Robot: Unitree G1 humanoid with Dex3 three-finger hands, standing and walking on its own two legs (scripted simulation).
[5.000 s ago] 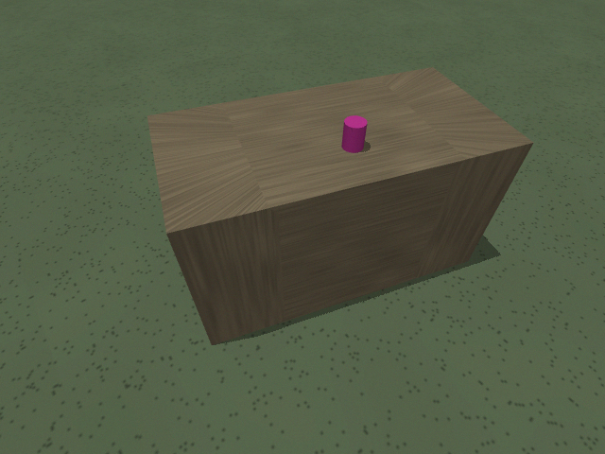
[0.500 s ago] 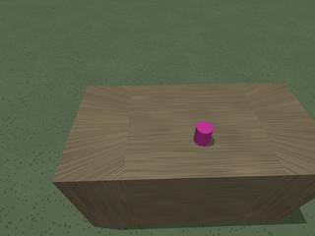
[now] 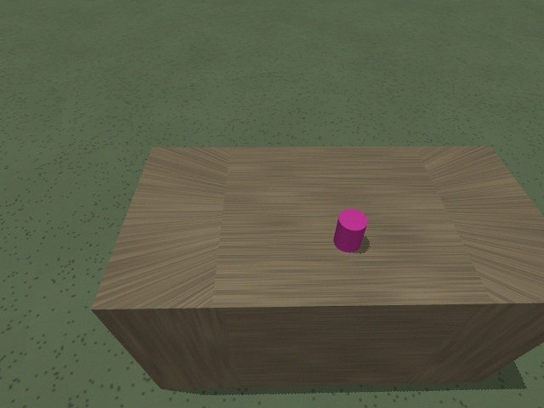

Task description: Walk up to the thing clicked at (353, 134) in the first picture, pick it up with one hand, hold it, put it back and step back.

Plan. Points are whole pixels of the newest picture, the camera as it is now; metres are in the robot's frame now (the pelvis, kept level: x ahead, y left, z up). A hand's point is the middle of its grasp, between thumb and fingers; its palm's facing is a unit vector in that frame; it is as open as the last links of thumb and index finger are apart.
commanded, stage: stand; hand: right
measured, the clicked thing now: (349, 230) +0.54 -0.18 -0.14
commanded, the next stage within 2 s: rise first in 1.82 s
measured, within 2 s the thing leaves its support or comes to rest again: neither
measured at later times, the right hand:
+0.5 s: hand out of the picture +0.07 -0.26 -0.16, palm faces -0.02 +0.94 -0.33, open 7.4 cm
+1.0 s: hand out of the picture +0.09 -0.26 -0.16, palm faces -0.03 +0.94 -0.34, open 7.4 cm
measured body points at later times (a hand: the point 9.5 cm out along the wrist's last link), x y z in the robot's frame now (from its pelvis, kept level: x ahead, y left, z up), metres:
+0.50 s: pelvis +0.00 +0.00 +0.00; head +0.02 +0.00 +0.45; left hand +0.07 +0.30 -0.14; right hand +0.07 -0.31 -0.14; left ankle +0.01 +0.13 -0.75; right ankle -0.01 -0.14 -0.75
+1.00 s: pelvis +0.01 -0.01 +0.00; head +0.02 -0.01 +0.45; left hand +0.09 +0.30 -0.13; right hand +0.09 -0.31 -0.13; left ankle +0.01 +0.13 -0.75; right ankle -0.01 -0.14 -0.75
